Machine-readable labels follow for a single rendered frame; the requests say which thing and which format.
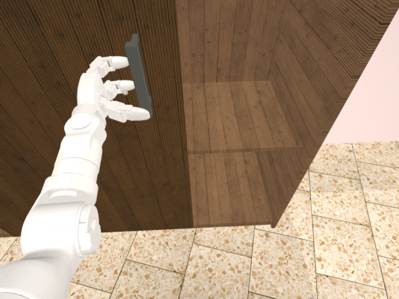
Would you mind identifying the left robot hand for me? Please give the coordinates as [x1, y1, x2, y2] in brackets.
[77, 56, 150, 123]

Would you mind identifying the robot left forearm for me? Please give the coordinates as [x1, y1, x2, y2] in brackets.
[21, 103, 107, 254]

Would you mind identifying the handle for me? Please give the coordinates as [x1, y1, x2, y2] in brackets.
[125, 34, 153, 118]

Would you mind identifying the left robot upper arm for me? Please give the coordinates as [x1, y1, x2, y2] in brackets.
[0, 201, 102, 299]

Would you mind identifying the wardrobe door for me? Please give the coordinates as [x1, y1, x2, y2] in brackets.
[0, 0, 193, 237]

